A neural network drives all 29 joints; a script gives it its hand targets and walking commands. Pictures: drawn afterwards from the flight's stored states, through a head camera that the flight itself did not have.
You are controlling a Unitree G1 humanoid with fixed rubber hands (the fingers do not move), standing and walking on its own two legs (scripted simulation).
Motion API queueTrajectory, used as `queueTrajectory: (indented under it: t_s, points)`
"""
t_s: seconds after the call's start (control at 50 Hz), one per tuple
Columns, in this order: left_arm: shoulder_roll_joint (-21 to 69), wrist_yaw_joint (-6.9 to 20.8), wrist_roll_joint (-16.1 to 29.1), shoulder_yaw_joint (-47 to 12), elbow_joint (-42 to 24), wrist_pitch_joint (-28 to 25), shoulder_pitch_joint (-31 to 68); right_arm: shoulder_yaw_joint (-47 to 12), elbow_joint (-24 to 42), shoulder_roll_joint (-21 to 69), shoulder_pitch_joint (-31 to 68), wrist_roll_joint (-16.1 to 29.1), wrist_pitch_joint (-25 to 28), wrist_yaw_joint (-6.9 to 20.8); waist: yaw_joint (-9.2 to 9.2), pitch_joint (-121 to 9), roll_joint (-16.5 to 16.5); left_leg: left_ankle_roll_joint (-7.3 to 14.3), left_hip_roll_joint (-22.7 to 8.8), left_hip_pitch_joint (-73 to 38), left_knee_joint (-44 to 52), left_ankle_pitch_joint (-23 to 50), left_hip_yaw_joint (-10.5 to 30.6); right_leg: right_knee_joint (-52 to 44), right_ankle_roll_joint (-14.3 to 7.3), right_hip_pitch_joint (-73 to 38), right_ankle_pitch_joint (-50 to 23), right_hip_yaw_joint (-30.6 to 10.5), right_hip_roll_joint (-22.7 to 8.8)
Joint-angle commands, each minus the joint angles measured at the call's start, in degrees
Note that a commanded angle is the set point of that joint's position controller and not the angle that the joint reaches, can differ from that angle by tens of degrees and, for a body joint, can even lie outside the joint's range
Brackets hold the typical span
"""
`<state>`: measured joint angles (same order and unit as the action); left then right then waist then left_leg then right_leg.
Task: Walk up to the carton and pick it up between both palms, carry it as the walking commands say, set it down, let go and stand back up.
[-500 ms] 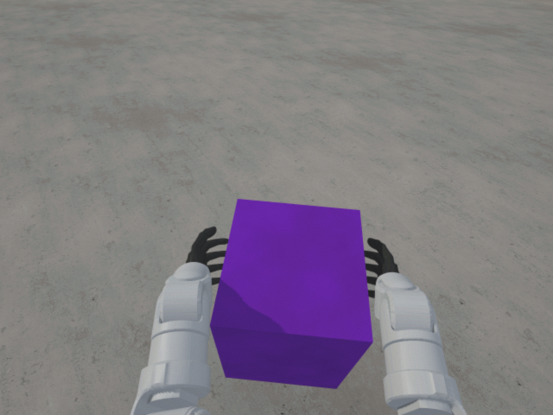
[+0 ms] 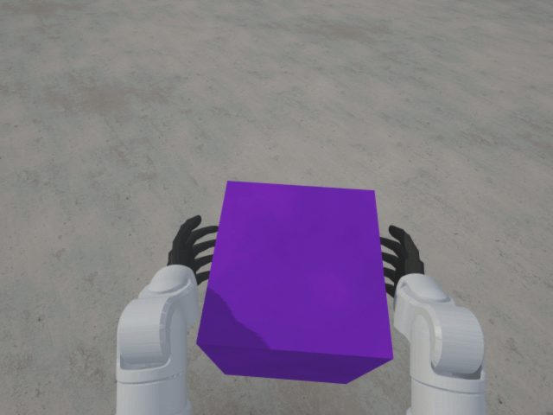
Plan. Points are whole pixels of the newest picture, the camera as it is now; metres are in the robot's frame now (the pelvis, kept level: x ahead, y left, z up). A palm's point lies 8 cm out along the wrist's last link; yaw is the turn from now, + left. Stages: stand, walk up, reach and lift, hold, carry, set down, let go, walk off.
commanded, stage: carry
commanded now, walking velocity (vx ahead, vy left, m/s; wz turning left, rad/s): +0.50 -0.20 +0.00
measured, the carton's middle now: (292, 291) +0.29 +0.00 +0.03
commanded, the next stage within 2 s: none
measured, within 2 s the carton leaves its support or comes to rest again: neither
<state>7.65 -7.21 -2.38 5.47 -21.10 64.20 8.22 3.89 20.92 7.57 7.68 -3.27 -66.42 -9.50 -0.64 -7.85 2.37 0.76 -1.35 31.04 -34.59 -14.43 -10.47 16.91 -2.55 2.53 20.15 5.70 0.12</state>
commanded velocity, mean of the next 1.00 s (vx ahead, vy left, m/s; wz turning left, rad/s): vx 0.50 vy -0.20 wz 0.00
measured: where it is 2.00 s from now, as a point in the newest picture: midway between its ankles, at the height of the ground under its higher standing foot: (364, 203)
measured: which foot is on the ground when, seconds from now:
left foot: up 0.00-0.04, down 0.06-0.60, up 0.62-1.00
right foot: down 0.00-0.06, up 0.08-0.54, down 0.56-1.00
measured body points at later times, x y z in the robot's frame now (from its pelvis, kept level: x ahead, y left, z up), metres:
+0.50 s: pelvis +0.28 -0.09 +0.00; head +0.27 -0.06 +0.45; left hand +0.55 +0.06 +0.09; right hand +0.55 -0.23 +0.10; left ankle +0.14 +0.08 -0.74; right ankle +0.46 -0.24 -0.71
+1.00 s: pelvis +0.58 -0.23 +0.01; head +0.53 -0.24 +0.45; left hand +0.83 -0.08 +0.12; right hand +0.83 -0.37 +0.10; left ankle +0.70 -0.08 -0.67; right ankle +0.48 -0.23 -0.74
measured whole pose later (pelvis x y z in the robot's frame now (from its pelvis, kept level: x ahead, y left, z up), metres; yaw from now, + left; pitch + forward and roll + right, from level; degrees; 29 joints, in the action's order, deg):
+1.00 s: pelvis +0.58 -0.23 +0.01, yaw -1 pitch +1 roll +3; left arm 7.3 -7.4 -1.7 3.7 -24.8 66.1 1.9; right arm 0.3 24.1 7.4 0.5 -4.1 -66.9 -9.3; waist -1.4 -9.7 1.8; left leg -0.4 -5.9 36.2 -48.6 -4.6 -10.2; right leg 9.1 -7.3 -3.1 15.1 10.1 3.7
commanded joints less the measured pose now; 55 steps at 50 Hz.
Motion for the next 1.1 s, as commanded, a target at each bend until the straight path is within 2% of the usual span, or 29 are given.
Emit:
queueTrajectory:
  t_s: [0.0,0.02,0.04,0.06,0.08,0.1,0.14,0.22,0.32,0.38,0.44,0.48,0.5,0.52,0.54,0.56,0.58,0.6,0.62,0.64,0.66,0.72,0.78,0.84,0.92,0.98,1.02,1.04,1.08]
  points:
    - [48.9,5.3,16.9,-36.6,-6.7,2.4,19.8,-32.0,5.2,50.2,17.7,14.0,0.6,6.0,2.66,-12.0,0.0,1.9,1.7,-31.3,12.8,10.1,-2.3,13.8,-2.7,10.2,-35.4,4.3,-6.7]
    - [47.6,5.2,16.6,-36.7,-7.1,2.9,20.1,-31.7,5.1,48.9,16.8,13.8,0.5,5.9,4.37,-15.9,-5.2,4.1,-4.6,-44.9,12.1,2.7,6.6,24.2,-0.6,21.8,-26.1,4.5,-5.3]
    - [46.6,5.2,16.4,-37.1,-7.5,3.4,19.9,-30.8,3.8,46.6,16.3,13.0,0.3,5.8,4.25,-16.1,-18.2,9.3,-19.4,-51.4,18.0,-4.0,30.7,37.7,1.2,35.9,-3.3,3.1,0.5]
    - [45.9,5.2,15.4,-37.0,-5.7,3.6,18.3,-30.7,2.2,46.2,15.4,12.8,0.2,5.7,2.73,-14.1,-16.2,13.3,-25.8,-46.1,21.0,-1.8,38.4,47.4,0.4,37.1,6.1,-6.1,-0.6]
    - [46.7,5.3,15.8,-37.3,-6.0,3.4,18.4,-30.7,3.4,47.2,14.8,12.8,0.4,5.6,2.68,-12.7,-10.5,14.5,-26.4,-42.0,21.4,-1.3,36.6,50.0,-0.3,37.2,5.4,-8.7,-3.3]
    - [48.9,5.6,17.0,-38.3,-7.2,3.2,19.6,-31.4,6.3,49.4,17.8,14.1,0.8,5.9,2.35,-12.4,-5.9,13.6,-24.6,-37.7,22.4,-4.3,33.2,46.8,-0.3,36.5,1.7,-9.1,-5.2]
    - [51.5,6.3,17.2,-38.0,-6.6,3.1,19.3,-32.5,7.5,51.4,20.3,15.0,1.4,6.3,1.91,-8.1,-2.2,10.3,-22.2,-29.2,26.9,-7.1,28.4,39.9,0.4,34.0,-0.1,-7.8,-6.3]
    - [53.9,5.9,13.3,-35.2,-3.0,2.0,11.7,-36.0,10.9,51.0,21.8,17.4,1.3,7.9,1.44,-5.8,-5.8,7.2,-20.5,-29.0,28.2,0.9,16.4,30.2,2.1,34.5,-8.3,-3.8,-5.9]
    - [49.9,3.9,11.8,-36.7,-5.4,2.1,10.9,-34.7,8.8,47.0,17.2,17.9,0.4,9.4,1.06,-2.2,-14.1,2.9,-13.1,-28.9,28.0,8.1,3.5,16.4,3.2,31.6,-21.6,2.4,-3.6]
    - [47.6,3.2,12.8,-39.2,-9.2,2.9,15.5,-32.0,5.9,44.8,13.5,16.1,-0.3,9.5,1.74,0.3,-17.9,2.1,-13.2,-30.6,28.7,10.3,1.2,11.7,3.0,32.0,-24.8,4.3,-3.4]
    - [46.1,3.7,14.1,-39.8,-10.7,3.6,16.7,-31.4,6.7,43.3,12.6,14.8,-0.5,8.6,2.37,0.8,-16.8,1.5,-15.0,-31.6,26.3,13.8,-0.2,7.9,2.3,29.3,-26.3,3.8,-4.6]
    - [46.0,4.2,14.9,-39.6,-10.8,4.0,16.4,-32.2,9.3,43.2,14.4,14.7,-0.4,7.9,2.51,-1.8,-15.2,0.5,-15.2,-32.3,20.9,18.7,-2.8,6.2,1.6,23.6,-23.9,5.6,-3.6]
    - [45.9,4.5,15.2,-39.3,-10.8,4.0,15.6,-33.0,10.5,43.3,15.2,14.9,-0.4,7.5,1.85,-4.7,-12.6,-0.6,-14.0,-31.9,14.6,22.2,-4.9,4.4,1.1,17.8,-22.9,6.8,-2.7]
    - [45.6,4.8,15.2,-38.2,-9.5,4.0,12.5,-34.0,12.4,43.5,16.2,14.9,-0.4,7.0,0.61,-9.4,-5.8,-1.5,-11.4,-28.6,3.1,21.1,-5.5,4.5,0.3,7.8,-17.1,7.2,-0.5]
    - [45.2,5.1,15.2,-37.2,-9.3,4.0,10.3,-35.1,13.6,43.4,17.1,15.1,-0.4,6.7,-1.15,-15.7,4.6,-3.2,-8.4,-18.0,-11.6,10.4,-4.6,4.0,-1.5,-6.7,-13.9,-2.0,-6.7]
    - [44.1,5.5,15.2,-35.6,-8.6,3.8,9.6,-36.5,13.8,43.9,17.2,15.3,-0.5,6.5,-0.6,-17.8,17.1,-3.2,-3.1,-2.8,-23.4,-14.6,-1.9,3.6,-5.0,-17.7,-15.7,-16.9,-15.3]
    - [45.4,6.2,16.3,-34.8,-8.2,3.4,9.0,-37.7,13.7,46.0,17.3,15.5,-0.5,6.2,-0.14,-19.2,21.0,-2.5,-2.3,9.4,-33.6,-18.7,3.3,4.6,-7.4,-25.7,-21.1,-21.8,-19.2]
    - [49.9,6.6,17.4,-34.6,-8.9,2.2,9.5,-39.0,17.0,48.7,19.8,16.3,0.3,6.3,-0.48,-21.1,18.1,-1.5,-4.2,11.6,-38.1,-14.5,7.1,5.3,-7.8,-25.3,-29.0,-18.7,-17.8]
    - [52.5,6.9,18.7,-35.4,-10.8,1.2,11.1,-39.6,18.2,50.4,20.0,16.7,1.0,6.6,-0.37,-21.1,13.0,-0.4,-6.7,9.1,-35.2,-10.3,9.8,4.5,-5.6,-20.5,-29.2,-13.2,-16.6]
    - [55.2,7.2,19.3,-35.7,-11.9,0.1,11.6,-40.8,19.7,52.9,20.6,17.8,1.8,7.0,-0.42,-21.5,8.5,0.3,-7.0,6.0,-33.2,-7.0,10.2,4.2,-3.5,-17.3,-30.6,-9.2,-14.8]
    - [56.2,7.4,18.9,-36.3,-11.7,-0.4,11.0,-40.9,18.4,53.9,19.5,18.1,2.3,7.6,-0.4,-21.8,6.3,-0.3,-6.6,3.8,-31.5,-5.5,9.3,3.4,-2.1,-14.4,-31.3,-6.6,-13.3]
    - [54.3,7.8,17.1,-36.6,-11.0,-1.2,10.0,-40.0,13.3,54.0,15.4,16.6,2.9,8.6,-0.31,-16.9,5.0,-1.2,-6.4,3.4,-26.7,-3.0,6.1,-5.6,-3.5,-6.2,-16.5,-7.8,-14.9]
    - [51.8,8.1,16.8,-37.4,-10.1,-0.8,10.9,-38.3,9.7,52.1,12.5,14.6,3.0,8.4,-0.31,-10.9,2.2,-1.3,-6.5,6.6,-21.1,2.8,4.9,-8.6,-3.7,-5.6,-17.7,-6.4,-14.8]
    - [48.0,8.3,16.6,-37.6,-9.5,0.7,12.1,-36.7,6.1,49.7,11.0,13.0,1.9,7.8,-0.29,-4.0,0.6,-1.4,-5.9,8.9,-18.4,7.8,2.7,-10.7,-1.3,-4.2,-19.7,-4.8,-13.3]
    - [44.1,7.9,15.7,-36.1,-6.0,3.0,12.1,-34.5,4.6,46.3,12.6,11.7,0.4,6.7,-0.44,3.3,1.6,-1.1,-5.2,10.1,-14.3,11.0,0.2,-11.8,0.5,-4.7,-23.1,-2.0,-11.3]
    - [43.8,7.5,15.4,-34.5,-4.8,4.0,12.5,-34.6,6.8,46.0,16.3,12.4,-0.3,6.3,-0.56,6.9,3.7,-0.6,-4.3,9.5,-10.6,11.6,-2.2,-11.6,1.4,-5.5,-31.1,-0.4,-10.1]
    - [44.9,7.3,15.4,-34.2,-5.6,4.1,13.2,-35.4,8.7,47.5,18.9,13.7,-0.4,6.3,-0.75,7.4,4.7,-0.1,-3.3,8.7,-7.9,12.2,-3.9,-10.7,2.1,-7.3,-40.1,0.5,-9.5]
    - [45.0,7.1,15.3,-33.9,-5.8,4.1,13.2,-35.6,9.5,47.8,19.5,14.1,-0.4,6.2,-0.71,7.1,4.8,0.3,-2.3,6.6,-5.9,12.1,-5.1,-9.5,2.7,-8.0,-48.0,1.3,-9.2]
    - [46.3,7.0,15.9,-34.8,-8.3,3.8,14.4,-36.2,11.0,50.1,20.0,15.1,-0.2,6.3,-0.45,3.6,5.5,1.3,1.2,-0.3,-0.7,12.1,-8.7,-5.4,3.5,-9.8,-71.2,3.6,-8.9]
